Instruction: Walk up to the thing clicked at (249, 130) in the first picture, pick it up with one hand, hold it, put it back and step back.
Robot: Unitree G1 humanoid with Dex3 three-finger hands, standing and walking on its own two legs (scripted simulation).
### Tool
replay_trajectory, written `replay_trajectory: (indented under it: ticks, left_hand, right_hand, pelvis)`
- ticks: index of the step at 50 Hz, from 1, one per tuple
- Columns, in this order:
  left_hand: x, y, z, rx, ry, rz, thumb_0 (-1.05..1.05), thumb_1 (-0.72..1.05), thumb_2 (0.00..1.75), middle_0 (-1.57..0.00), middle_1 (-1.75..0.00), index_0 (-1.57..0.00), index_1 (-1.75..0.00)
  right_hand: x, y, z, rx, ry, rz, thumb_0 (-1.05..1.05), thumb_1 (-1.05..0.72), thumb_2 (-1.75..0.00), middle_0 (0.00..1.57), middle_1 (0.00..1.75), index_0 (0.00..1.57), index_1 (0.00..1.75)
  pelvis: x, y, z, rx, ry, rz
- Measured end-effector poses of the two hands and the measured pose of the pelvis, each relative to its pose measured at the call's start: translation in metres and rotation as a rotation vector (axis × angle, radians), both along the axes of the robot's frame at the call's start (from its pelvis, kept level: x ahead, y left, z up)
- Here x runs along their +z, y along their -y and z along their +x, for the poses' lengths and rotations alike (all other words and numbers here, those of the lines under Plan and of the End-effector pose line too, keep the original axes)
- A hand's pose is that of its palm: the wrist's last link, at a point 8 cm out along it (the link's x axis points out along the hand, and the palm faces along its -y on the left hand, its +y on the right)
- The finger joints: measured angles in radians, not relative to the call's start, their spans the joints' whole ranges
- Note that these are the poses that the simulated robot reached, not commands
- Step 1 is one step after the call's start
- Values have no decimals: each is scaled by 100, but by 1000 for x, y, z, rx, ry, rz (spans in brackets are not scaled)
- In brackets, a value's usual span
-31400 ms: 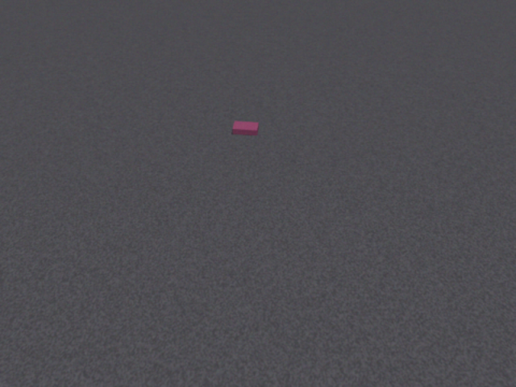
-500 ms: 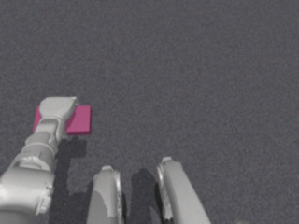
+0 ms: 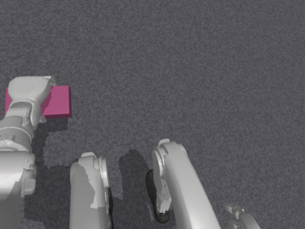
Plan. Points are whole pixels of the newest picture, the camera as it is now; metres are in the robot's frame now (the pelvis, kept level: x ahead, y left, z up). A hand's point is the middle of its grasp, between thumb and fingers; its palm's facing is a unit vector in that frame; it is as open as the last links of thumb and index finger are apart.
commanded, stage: crouch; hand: left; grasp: from above
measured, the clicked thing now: (40, 103) +0.48 +0.25 -0.20
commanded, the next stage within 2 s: lower in 0.58 s
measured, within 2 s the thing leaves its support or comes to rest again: neither
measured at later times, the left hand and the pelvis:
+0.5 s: hand (46, 103) +0.49 +0.25 -0.25, palm faces -0.47 +0.01 -0.88, open 11.1 cm; pelvis -0.01 +0.00 -0.06, yaw -3 degrees
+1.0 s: hand (51, 105) +0.49 +0.25 -0.30, palm faces -0.49 -0.01 -0.87, open 11.1 cm; pelvis -0.01 +0.00 -0.09, yaw -5 degrees
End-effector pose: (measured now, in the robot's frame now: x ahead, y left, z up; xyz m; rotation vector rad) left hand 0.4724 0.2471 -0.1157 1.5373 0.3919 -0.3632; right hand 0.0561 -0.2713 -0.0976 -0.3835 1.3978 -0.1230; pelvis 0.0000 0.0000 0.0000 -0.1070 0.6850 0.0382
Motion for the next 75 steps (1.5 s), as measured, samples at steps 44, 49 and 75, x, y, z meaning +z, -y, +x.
replay_trajectory:
  ticks: [44,49,75]
  left_hand:
    - [-107,-3,30,-16,-35,2,0,-14,59,-59,-59,-61,-57]
    - [-121,-2,29,-19,-36,-15,0,-13,59,-58,-59,-60,-57]
    - [-170,2,36,5,-19,-27,0,-10,57,-55,-61,-57,-59]
  right_hand:
    - [-55,-4,-53,23,-154,-1,0,-92,-90,20,30,20,30]
    - [-59,-4,-54,39,-154,-7,0,-92,-90,20,30,20,30]
    - [-50,-18,-75,90,-175,-35,0,-90,-89,20,30,20,30]
  pelvis:
    - [-80,2,-6,-41,59,-48]
    - [-88,1,-8,-47,76,-57]
    - [-106,-4,-10,-73,127,-109]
